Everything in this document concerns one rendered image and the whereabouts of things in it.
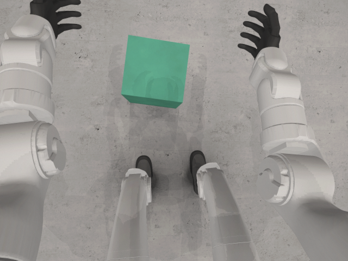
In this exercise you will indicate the robot right forearm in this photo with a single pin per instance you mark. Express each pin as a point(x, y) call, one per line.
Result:
point(281, 108)

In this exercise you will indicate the robot right upper arm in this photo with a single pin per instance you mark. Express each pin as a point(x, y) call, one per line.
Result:
point(301, 188)

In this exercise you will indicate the robot left foot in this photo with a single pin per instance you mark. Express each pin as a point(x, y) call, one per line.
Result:
point(144, 163)

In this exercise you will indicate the robot left upper arm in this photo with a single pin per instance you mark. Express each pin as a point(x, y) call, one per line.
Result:
point(31, 153)

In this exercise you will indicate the robot left shin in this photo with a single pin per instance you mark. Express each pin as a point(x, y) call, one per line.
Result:
point(133, 171)

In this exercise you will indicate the robot right hand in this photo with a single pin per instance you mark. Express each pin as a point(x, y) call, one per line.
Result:
point(269, 33)

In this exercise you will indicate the robot left hand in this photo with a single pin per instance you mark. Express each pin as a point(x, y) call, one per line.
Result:
point(47, 9)

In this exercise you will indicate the robot left forearm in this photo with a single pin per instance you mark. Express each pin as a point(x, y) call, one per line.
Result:
point(26, 71)

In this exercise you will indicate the carton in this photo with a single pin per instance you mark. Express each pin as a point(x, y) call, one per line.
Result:
point(155, 72)

